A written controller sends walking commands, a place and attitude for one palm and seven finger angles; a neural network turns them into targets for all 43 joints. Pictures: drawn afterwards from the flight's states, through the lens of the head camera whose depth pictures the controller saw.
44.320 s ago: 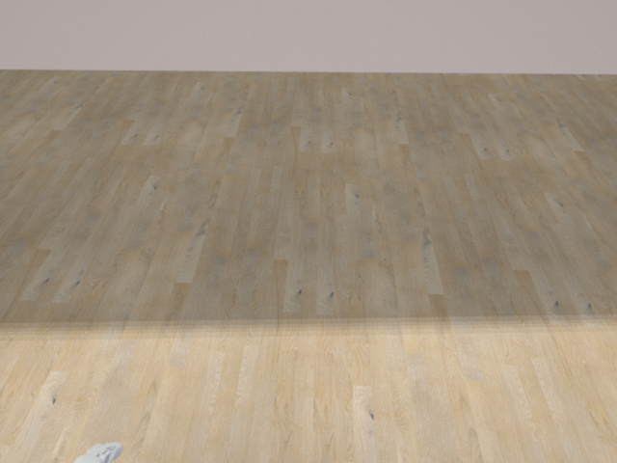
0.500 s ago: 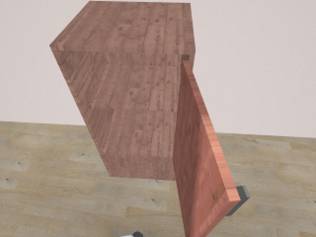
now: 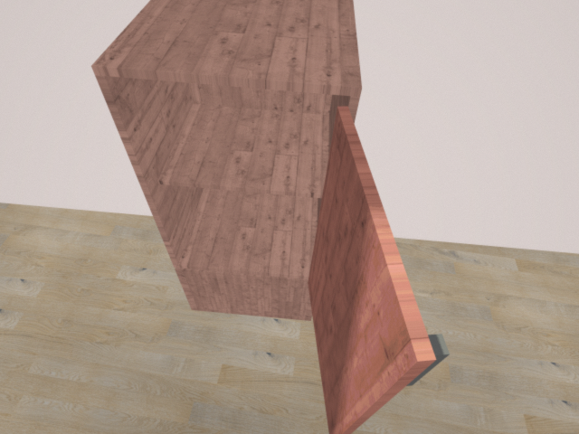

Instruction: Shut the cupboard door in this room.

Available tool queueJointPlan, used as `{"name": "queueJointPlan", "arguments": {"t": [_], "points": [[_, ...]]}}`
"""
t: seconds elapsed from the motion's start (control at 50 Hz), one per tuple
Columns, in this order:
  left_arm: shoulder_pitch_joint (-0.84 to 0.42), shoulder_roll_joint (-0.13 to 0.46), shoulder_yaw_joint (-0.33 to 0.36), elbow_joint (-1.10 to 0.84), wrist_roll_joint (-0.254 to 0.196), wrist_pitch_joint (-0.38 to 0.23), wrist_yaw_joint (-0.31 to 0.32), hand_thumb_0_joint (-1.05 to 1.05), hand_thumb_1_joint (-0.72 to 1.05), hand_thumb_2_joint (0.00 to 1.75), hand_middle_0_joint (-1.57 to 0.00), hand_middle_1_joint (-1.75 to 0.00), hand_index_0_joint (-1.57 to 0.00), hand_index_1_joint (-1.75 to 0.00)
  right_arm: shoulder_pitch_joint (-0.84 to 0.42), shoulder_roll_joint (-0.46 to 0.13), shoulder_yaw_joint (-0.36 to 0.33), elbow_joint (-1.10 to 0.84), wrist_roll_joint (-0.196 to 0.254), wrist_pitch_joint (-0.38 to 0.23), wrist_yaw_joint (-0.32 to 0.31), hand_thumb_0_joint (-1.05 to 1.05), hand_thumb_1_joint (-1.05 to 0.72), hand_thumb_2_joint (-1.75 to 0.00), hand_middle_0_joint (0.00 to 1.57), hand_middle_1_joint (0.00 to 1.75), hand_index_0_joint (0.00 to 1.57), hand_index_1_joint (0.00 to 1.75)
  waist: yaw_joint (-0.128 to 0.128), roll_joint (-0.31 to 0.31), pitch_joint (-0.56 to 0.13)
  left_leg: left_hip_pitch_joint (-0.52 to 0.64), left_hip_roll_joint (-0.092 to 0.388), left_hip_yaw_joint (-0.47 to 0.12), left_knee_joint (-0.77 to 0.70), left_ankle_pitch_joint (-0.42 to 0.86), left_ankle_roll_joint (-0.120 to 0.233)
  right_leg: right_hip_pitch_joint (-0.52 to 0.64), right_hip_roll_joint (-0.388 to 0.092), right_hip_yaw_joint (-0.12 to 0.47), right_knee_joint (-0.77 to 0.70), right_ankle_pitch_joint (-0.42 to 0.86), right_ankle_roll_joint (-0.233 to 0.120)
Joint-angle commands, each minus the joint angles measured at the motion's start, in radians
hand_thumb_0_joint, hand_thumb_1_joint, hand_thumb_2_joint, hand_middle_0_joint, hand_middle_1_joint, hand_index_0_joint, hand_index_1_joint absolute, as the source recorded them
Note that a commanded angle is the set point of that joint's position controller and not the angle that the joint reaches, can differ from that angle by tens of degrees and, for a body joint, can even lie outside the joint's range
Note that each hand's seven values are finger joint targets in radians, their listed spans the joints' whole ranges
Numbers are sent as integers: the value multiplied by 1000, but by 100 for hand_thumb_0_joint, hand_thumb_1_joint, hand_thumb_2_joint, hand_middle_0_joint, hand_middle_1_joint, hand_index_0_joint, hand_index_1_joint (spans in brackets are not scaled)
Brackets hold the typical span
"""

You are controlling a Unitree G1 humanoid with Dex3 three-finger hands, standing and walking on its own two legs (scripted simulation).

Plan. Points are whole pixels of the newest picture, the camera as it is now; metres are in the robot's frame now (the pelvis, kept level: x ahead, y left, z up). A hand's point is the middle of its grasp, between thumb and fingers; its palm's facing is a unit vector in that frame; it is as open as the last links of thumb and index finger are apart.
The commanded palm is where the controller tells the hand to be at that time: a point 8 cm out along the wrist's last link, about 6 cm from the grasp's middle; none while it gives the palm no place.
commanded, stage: stand and wait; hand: left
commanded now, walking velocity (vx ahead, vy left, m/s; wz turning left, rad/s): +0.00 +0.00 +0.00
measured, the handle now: (401, 364) +0.23 -0.14 -0.02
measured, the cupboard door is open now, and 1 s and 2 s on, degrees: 100 100 95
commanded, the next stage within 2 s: turn or walk to find it in 0.66 s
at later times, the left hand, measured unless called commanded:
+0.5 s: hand out of the picture +0.01 +0.19 -0.18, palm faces +0.03 -0.98 -0.17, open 7.4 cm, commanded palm none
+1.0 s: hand out of the picture +0.05 +0.22 -0.19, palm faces +0.12 -0.96 -0.24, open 7.4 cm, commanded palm none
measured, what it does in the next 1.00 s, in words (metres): stands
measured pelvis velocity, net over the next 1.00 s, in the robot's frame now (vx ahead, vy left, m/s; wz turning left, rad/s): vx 0.02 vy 0.02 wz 0.08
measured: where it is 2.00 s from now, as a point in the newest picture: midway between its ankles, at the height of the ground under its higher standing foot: outside the picture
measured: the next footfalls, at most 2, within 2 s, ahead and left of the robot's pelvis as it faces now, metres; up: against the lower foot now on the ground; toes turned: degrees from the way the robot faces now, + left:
right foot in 1.36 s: -0.04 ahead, -0.11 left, +0.00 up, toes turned +9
left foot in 1.80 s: +0.00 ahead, +0.11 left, +0.00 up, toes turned +23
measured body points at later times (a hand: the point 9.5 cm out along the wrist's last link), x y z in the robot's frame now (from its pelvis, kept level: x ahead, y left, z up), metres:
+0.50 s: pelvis +0.02 +0.02 +0.00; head +0.04 +0.03 +0.45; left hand +0.01 +0.24 -0.16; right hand +0.03 -0.21 -0.15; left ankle +0.03 +0.15 -0.74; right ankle -0.05 -0.11 -0.74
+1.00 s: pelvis +0.02 +0.02 -0.01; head +0.06 +0.02 +0.43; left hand +0.05 +0.27 -0.17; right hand +0.09 -0.22 -0.17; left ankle +0.03 +0.14 -0.74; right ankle -0.04 -0.11 -0.74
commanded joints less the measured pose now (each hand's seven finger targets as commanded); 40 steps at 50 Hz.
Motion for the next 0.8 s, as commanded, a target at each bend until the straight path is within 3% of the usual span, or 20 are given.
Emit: {"name": "queueJointPlan", "arguments": {"t": [0.0, 0.06, 0.18, 0.3, 0.64, 0.7, 0.78], "points": [[78, 94, 15, -24, 4, -14, 13, 0, 90, 90, -20, -30, -20, -30, 47, -113, -20, -37, 7, -21, -4, 0, -90, -90, 20, 30, 20, 30, 9, 28, 13, 34, 35, -38, -57, 66, 39, -86, -92, 77, -117, 63, -11], [85, 86, 14, -21, 6, -14, 14, 0, 90, 90, -20, -30, -20, -30, 51, -111, -21, -35, 7, -22, -4, 0, -90, -90, 20, 30, 20, 30, 11, 2, 29, 35, 35, -41, -60, 66, 43, -99, -91, 72, -113, 60, -8], [90, 89, 15, -21, 8, -16, 16, 0, 90, 90, -20, -30, -20, -30, 49, -117, -20, -42, 7, -28, -4, 0, -90, -90, 20, 30, 20, 30, 12, 40, 15, 36, 35, -44, -67, 89, 48, -76, -93, 71, -98, 93, -6], [89, 104, 16, -23, 8, -18, 15, 0, 90, 90, -20, -30, -20, -30, 34, -134, -22, -52, 8, -32, -4, 0, -90, -90, 20, 30, 20, 30, 14, 27, 1, 54, 36, -45, -64, 121, 53, -63, -97, 69, -95, 128, -4], [24, 192, 29, -48, 11, -26, 12, 0, 90, 90, -20, -30, -20, -30, -28, -217, -32, -77, 8, -41, -4, 0, -90, -90, 20, 30, 20, 30, 15, 33, -50, 105, 44, -44, -47, 276, 62, 3, -113, 61, -81, 279, -7], [32, 165, 27, -52, 8, -14, 17, 0, 90, 90, -20, -30, -20, -30, -24, -181, -25, -86, 7, -30, 0, 0, -90, -90, 20, 30, 20, 30, 17, 20, -47, 73, 36, -44, -20, 306, 54, 12, -123, 37, -43, 301, 2], [27, 186, 43, -81, 8, 1, 19, 0, 90, 90, -20, -30, -20, -30, -41, -197, -35, -116, 4, -13, 4, 0, -90, -90, 20, 30, 20, 30, 22, 39, -52, 18, 36, -64, 26, 316, 60, 1, -130, 13, 20, 263, 3]]}}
